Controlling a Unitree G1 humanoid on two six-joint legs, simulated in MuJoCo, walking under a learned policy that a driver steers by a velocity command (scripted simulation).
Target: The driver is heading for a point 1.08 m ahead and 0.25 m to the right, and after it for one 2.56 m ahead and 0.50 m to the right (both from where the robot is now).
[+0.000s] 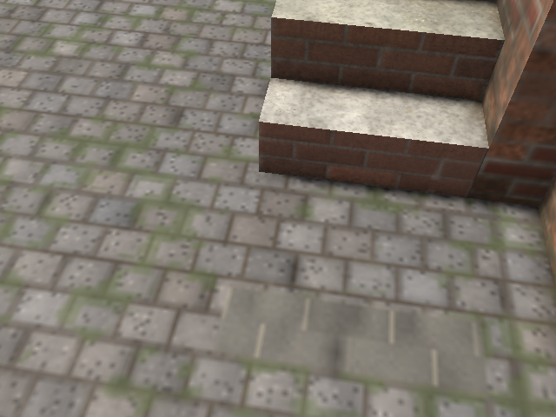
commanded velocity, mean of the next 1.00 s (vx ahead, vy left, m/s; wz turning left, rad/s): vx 0.13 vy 0.00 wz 0.00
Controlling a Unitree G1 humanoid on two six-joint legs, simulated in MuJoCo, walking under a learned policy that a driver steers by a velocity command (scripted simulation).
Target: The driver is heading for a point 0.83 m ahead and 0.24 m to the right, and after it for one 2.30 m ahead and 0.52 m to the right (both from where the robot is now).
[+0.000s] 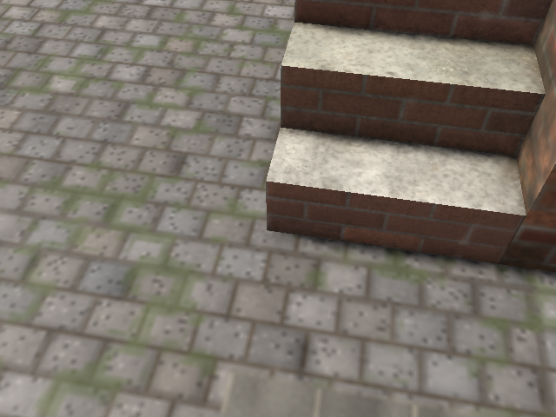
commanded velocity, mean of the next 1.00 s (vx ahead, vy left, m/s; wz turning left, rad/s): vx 0.35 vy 0.00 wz -0.03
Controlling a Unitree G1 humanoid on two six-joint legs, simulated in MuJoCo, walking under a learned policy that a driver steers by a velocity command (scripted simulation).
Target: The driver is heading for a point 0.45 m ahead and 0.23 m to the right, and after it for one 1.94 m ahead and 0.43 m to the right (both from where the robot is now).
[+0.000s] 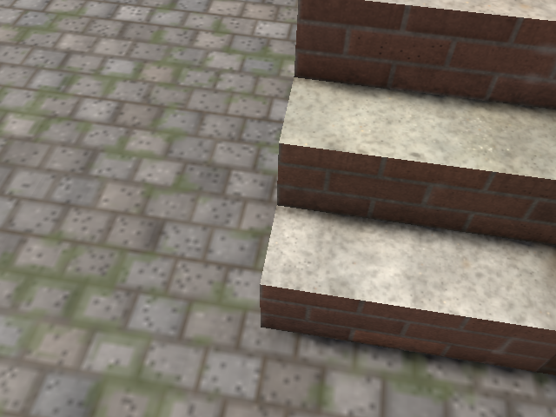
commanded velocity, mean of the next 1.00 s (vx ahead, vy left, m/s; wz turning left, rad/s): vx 0.50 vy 0.00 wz -0.53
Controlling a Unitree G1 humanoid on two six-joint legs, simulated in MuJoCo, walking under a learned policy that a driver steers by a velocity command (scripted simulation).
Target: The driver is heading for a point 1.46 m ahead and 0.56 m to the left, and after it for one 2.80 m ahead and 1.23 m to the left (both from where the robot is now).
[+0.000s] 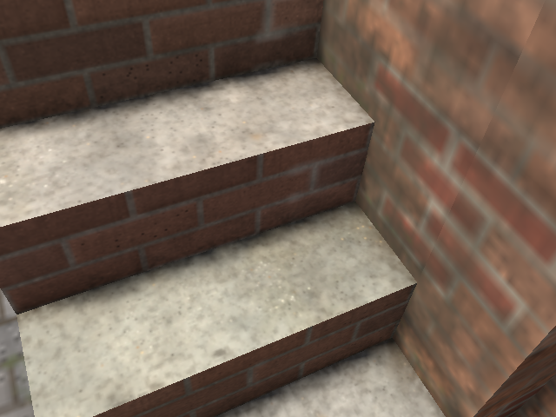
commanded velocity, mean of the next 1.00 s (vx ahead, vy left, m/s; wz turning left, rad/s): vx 0.25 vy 0.07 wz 0.28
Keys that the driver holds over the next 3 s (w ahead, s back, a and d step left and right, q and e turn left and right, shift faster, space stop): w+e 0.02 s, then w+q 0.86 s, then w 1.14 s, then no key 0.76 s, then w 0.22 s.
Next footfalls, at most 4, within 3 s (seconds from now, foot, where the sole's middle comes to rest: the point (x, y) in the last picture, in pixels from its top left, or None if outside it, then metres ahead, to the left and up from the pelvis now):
0.22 right None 0.15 -0.12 -0.78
0.86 left None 0.08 0.39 -0.78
1.42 right None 0.11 -0.01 -0.78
1.78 left None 0.01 0.19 -0.78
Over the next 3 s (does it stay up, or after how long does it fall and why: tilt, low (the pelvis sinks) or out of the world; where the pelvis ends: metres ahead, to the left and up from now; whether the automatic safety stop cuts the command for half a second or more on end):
stays up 0.00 0.06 0.00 its command is cut before an obstacle after 0.1 s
